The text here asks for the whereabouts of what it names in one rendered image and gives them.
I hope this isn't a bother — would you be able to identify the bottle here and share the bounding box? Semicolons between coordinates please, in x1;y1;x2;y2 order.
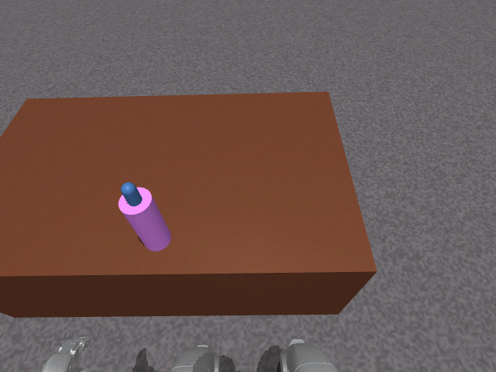
119;182;171;251

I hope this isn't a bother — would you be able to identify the left robot hand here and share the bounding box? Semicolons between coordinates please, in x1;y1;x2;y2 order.
41;336;91;372

